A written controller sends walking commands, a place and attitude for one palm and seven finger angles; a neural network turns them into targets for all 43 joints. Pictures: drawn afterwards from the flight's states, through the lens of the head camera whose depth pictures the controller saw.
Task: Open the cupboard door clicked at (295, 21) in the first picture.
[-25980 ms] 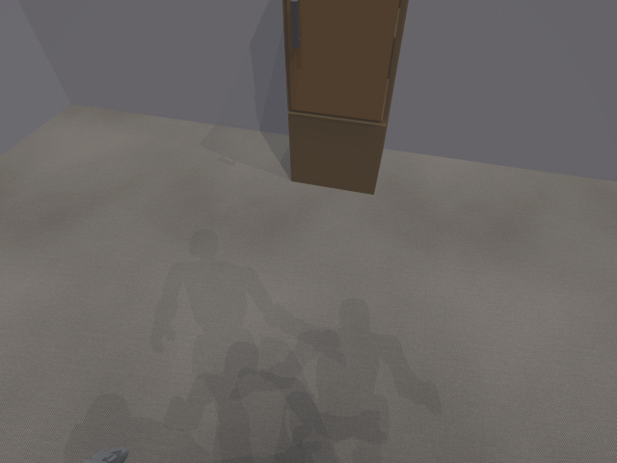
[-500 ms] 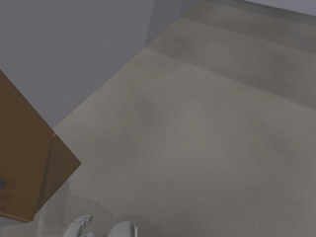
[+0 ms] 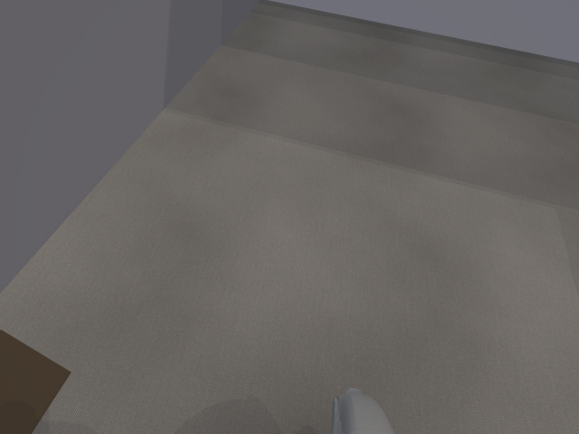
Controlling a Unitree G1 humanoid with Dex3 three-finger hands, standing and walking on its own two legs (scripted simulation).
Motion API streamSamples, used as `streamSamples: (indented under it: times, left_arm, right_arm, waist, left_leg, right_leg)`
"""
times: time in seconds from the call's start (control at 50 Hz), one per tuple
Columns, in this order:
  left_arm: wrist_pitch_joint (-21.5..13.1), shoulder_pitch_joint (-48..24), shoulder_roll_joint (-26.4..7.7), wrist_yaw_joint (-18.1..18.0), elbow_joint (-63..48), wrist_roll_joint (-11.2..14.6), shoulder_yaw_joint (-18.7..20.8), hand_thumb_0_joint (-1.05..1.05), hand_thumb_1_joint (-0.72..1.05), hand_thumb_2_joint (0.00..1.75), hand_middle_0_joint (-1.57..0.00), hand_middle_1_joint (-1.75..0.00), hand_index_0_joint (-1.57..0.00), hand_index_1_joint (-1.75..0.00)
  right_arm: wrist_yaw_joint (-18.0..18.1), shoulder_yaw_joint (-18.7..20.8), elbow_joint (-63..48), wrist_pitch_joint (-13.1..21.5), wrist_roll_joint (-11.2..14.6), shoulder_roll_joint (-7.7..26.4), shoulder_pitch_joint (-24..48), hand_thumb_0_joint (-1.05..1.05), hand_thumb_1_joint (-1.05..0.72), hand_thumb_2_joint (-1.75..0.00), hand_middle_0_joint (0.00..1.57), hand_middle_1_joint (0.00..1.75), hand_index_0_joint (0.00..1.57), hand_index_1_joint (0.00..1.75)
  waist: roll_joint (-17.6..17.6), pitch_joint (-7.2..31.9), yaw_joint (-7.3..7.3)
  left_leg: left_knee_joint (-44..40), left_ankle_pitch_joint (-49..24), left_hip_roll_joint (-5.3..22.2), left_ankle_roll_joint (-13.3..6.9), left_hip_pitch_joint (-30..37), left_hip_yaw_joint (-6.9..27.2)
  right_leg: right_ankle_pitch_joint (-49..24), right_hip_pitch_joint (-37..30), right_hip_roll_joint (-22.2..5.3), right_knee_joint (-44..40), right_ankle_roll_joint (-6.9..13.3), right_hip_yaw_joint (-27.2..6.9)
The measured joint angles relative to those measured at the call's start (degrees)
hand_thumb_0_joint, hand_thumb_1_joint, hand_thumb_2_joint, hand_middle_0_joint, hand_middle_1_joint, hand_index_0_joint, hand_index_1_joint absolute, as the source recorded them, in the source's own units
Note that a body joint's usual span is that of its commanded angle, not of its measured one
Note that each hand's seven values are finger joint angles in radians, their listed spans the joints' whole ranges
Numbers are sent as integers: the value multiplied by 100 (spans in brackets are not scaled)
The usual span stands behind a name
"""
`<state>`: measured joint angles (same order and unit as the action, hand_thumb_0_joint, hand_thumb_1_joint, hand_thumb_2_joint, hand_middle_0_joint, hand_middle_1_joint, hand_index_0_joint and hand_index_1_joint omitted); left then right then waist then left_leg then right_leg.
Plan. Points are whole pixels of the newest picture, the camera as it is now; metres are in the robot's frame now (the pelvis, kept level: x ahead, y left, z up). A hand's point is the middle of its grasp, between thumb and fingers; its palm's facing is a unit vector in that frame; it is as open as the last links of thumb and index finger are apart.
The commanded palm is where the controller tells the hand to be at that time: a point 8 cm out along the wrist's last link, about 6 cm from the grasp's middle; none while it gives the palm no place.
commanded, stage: walk to a spot facing it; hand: left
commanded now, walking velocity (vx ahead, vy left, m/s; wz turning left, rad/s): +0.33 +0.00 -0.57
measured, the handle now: out of the picture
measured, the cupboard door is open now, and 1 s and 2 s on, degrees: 40 40 40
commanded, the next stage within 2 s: turn to face it in 1.10 s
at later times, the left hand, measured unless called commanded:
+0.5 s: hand (247, 331) +0.30 +0.08 -0.16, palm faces -0.17 -0.95 -0.25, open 7.1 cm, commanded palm none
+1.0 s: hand (279, 235) +0.53 +0.04 -0.18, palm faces -0.26 -0.95 -0.16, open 7.3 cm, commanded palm none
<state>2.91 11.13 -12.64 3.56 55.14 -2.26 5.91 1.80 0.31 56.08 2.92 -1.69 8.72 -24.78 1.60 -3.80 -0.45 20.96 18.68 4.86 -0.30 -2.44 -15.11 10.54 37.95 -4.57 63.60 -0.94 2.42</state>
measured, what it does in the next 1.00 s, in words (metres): walks ahead, turning right: right foot, then left foot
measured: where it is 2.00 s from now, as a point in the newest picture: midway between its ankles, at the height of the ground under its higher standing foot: (365, 283)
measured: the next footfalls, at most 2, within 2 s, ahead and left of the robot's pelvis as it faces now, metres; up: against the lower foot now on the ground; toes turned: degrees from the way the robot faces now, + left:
right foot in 0.22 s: +0.20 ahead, -0.14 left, +0.00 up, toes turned -14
left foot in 0.78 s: +0.50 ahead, -0.04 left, +0.00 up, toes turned -9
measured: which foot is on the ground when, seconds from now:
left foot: down 0.00-0.20, up 0.22-0.76, down 0.78-1.00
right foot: up 0.00-0.20, down 0.22-0.80, up 0.82-1.00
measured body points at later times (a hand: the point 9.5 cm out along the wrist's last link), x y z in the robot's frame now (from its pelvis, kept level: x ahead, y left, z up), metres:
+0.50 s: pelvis +0.20 -0.10 +0.00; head +0.23 -0.12 +0.45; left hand +0.31 +0.13 -0.14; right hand +0.22 -0.34 -0.16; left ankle +0.29 +0.07 -0.66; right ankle +0.16 -0.13 -0.74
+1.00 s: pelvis +0.47 -0.12 -0.01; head +0.50 -0.13 +0.44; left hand +0.55 +0.09 -0.17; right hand +0.40 -0.35 -0.15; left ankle +0.46 -0.04 -0.74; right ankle +0.43 -0.26 -0.65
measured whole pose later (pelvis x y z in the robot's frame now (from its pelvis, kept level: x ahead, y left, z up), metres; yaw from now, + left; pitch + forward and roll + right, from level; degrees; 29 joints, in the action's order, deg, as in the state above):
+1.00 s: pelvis +0.47 -0.12 -0.01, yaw -20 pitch +0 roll +1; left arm -0.6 15.1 -8.7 0.5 60.6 -2.3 4.2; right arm 1.7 2.2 60.0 4.1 -1.4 9.7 -16.8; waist 1.8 -4.2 1.5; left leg 24.8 16.4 0.2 -3.2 -8.7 -11.7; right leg 13.6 34.3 -4.9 68.7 0.9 -0.3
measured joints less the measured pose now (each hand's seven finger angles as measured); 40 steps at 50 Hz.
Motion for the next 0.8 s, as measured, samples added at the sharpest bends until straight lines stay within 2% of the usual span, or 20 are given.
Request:
streamSamples:
  times: [0.1,0.16,0.2,0.22,0.24,0.28,0.32,0.4,0.48,0.58,0.68,0.76,0.78,0.8]
  left_arm:
    - [13,-524,125,22,-3,20,-95,1,91,90,-19,-30,-19,-30]
    - [-51,-868,199,25,-118,34,-153,1,91,90,-19,-30,-19,-30]
    - [-195,-1007,217,16,-240,44,-183,1,91,90,-19,-30,-19,-30]
    - [-310,-1032,198,-1,-304,44,-189,1,91,90,-19,-30,-19,-30]
    - [-424,-1047,194,-48,-351,68,-181,1,91,90,-19,-30,-20,-30]
    - [-522,-970,188,-149,-378,135,-195,0,91,90,-19,-30,-20,-30]
    - [-514,-784,209,-232,-297,155,-225,0,91,90,-20,-30,-20,-30]
    - [-545,-302,289,-349,-47,168,-150,-1,93,90,-20,-30,-20,-30]
    - [-639,80,220,-340,128,138,-122,-2,95,90,-20,-30,-20,-30]
    - [-737,598,315,-351,382,139,-235,-1,94,90,-20,-30,-20,-30]
    - [-731,1109,461,-396,678,119,-350,0,92,90,-20,-30,-20,-30]
    - [-683,1437,527,-399,959,115,-382,0,91,90,-20,-30,-20,-30]
    - [-661,1534,561,-394,1021,130,-378,0,91,90,-20,-30,-20,-30]
    - [-622,1559,578,-380,1074,161,-371,0,91,90,-20,-30,-20,-30]
  right_arm:
    - [-6,-9,238,-16,-54,-46,-347,1,-90,-90,20,30,20,30]
    - [-26,-6,379,-57,-67,-44,-530,1,-90,-90,20,30,20,30]
    - [-61,-9,494,-109,-36,-58,-659,1,-90,-90,20,30,20,30]
    - [-98,-10,562,-152,13,-93,-705,1,-90,-90,20,30,20,30]
    - [-126,-3,615,-224,70,-110,-632,1,-90,-90,20,30,20,30]
    - [-146,57,629,-341,114,-102,-315,1,-90,-90,20,30,20,30]
    - [-139,136,515,-369,85,-52,81,2,-90,-90,20,30,20,30]
    - [-148,228,96,-294,11,33,815,1,-91,-90,20,30,20,30]
    - [-181,263,-170,-237,-5,95,1328,1,-91,-90,20,30,20,30]
    - [-236,265,-208,-241,25,191,1818,1,-91,-90,20,30,20,30]
    - [-308,231,-166,-254,52,179,2175,1,-91,-90,20,30,20,30]
    - [-297,166,-165,-132,38,84,2312,1,-91,-90,20,30,20,30]
    - [-281,139,-179,-61,17,78,2280,1,-91,-90,20,30,20,30]
    - [-250,136,-181,15,-27,50,2249,1,-91,-90,20,30,20,30]
  waist:
    - [-48,-203,-251]
    - [-151,-315,-390]
    - [-216,-345,-409]
    - [-169,-334,-369]
    - [-143,-376,-311]
    - [-108,-445,-310]
    - [-128,-414,-324]
    - [-193,-187,-310]
    - [-274,12,-162]
    - [-337,95,76]
    - [-244,48,285]
    - [-50,-46,324]
    - [-66,-34,309]
    - [-42,-40,276]
  left_leg:
    - [-15,316,63,189,397,-382]
    - [170,613,195,375,566,-560]
    - [741,921,402,471,530,-599]
    - [1432,1020,522,448,328,-543]
    - [2488,1172,567,408,-50,-219]
    - [4466,1062,412,296,-965,583]
    - [5292,526,346,249,-1738,982]
    - [4793,-226,405,277,-2765,1284]
    - [4016,-678,396,330,-3259,1406]
    - [3347,-881,248,315,-3367,1333]
    - [2593,-798,12,211,-3105,1088]
    - [1604,-663,-344,-18,-2481,808]
    - [1303,-837,-379,-143,-2208,760]
    - [1389,-788,-381,-254,-2150,710]
  right_leg:
    - [48,-219,-14,-1273,147,319]
    - [356,-551,157,-1973,353,506]
    - [467,-1015,357,-2488,539,636]
    - [184,-1211,388,-2696,657,647]
    - [153,-1201,426,-2505,724,618]
    - [473,-1360,503,-2341,771,561]
    - [550,-1689,616,-2676,755,494]
    - [297,-2310,814,-3637,773,306]
    - [246,-2847,941,-4283,800,162]
    - [478,-3469,1027,-4640,772,-3]
    - [887,-4050,1013,-4776,715,-165]
    - [1453,-4307,878,-4339,612,-262]
    - [1637,-4170,889,-3802,572,-271]
    - [1656,-3786,860,-2840,510,-243]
